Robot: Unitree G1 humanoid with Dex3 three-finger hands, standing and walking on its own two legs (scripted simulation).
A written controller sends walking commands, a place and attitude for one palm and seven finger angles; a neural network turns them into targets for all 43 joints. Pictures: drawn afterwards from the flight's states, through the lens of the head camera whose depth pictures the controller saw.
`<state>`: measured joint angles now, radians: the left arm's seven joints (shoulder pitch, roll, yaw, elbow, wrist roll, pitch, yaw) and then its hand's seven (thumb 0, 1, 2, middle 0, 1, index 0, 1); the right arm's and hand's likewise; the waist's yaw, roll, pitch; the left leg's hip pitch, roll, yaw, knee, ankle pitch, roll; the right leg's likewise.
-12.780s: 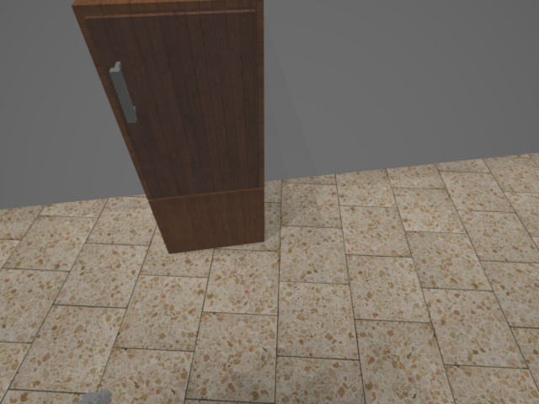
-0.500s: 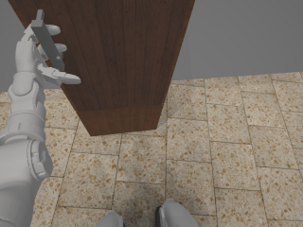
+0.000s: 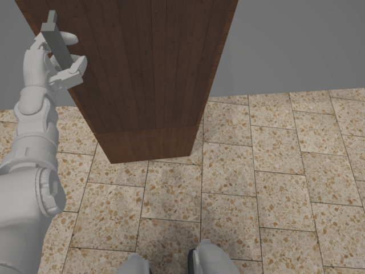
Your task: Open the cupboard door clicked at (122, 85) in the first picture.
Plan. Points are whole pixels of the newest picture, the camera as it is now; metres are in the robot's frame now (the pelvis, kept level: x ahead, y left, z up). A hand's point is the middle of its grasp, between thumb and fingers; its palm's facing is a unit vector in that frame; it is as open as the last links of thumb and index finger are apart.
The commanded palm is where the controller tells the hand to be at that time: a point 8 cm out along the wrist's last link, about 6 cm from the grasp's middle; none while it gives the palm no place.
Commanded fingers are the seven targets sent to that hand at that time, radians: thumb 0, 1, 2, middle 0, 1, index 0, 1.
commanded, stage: close the thumb around the handle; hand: left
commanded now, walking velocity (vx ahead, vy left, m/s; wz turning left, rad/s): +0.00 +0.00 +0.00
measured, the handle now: (64, 50) +0.58 +0.20 +0.09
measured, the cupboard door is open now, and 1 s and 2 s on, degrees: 0 34 41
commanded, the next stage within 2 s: pull the door open along its arc in 0.16 s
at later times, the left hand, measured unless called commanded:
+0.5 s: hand (76, 78) +0.50 +0.17 +0.09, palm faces +0.03 -1.00 -0.02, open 5.8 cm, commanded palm +0.45 +0.22 +0.09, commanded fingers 0.00 0.90 0.90 -0.40 -1.35 -0.40 -1.35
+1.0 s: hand (123, 146) +0.34 +0.08 +0.09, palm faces +0.35 -0.94 +0.06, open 6.2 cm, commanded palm +0.28 +0.14 +0.09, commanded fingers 0.00 0.90 0.90 -0.40 -1.35 -0.40 -1.35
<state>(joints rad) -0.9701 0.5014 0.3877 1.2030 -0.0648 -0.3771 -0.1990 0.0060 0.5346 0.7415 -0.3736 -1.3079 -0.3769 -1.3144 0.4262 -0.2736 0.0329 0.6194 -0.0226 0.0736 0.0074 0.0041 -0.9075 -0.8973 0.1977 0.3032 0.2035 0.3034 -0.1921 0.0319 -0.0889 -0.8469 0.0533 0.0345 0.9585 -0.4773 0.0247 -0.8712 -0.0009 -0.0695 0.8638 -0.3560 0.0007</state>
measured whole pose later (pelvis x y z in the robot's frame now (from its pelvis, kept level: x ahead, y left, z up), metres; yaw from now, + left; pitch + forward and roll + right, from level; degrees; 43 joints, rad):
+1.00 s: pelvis +0.01 -0.02 +0.02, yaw +1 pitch +10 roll +0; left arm -0.08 -0.10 -0.06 0.24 0.02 -0.24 0.45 0.02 0.66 0.73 -0.36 -1.33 -0.36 -1.32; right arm 0.22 -0.19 0.00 0.53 -0.04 0.03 0.06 0.01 -0.91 -0.90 0.19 0.30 0.20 0.30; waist -0.02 0.03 -0.12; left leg -0.53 0.03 0.05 0.80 -0.44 0.00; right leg -0.60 -0.01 -0.05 0.79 -0.37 -0.02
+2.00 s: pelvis -0.01 -0.03 +0.02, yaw +3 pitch +6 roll +0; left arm -0.05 -0.12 -0.19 0.23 0.08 -0.19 0.58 0.00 -0.47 0.31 -0.26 -0.86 -0.26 -0.86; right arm 0.19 -0.18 0.00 0.60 -0.06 0.02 -0.01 0.01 -0.91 -0.90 0.20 0.30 0.20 0.30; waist -0.01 0.03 -0.09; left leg -0.51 0.02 0.01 0.82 -0.42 -0.02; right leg -0.56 -0.02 -0.09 0.81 -0.36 -0.04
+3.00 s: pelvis +0.00 -0.02 +0.01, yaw +3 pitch +7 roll +0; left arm 0.35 0.07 -0.18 -0.17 -0.04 -0.22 0.03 -0.01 -0.50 0.30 -0.15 -0.30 -0.15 -0.30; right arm 0.25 -0.22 0.04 0.45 0.00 -0.08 -0.01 0.01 -0.91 -0.90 0.20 0.30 0.20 0.30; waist 0.01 0.04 -0.07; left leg -0.53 0.01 0.01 0.88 -0.47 0.00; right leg -0.58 -0.04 -0.08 0.87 -0.41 -0.02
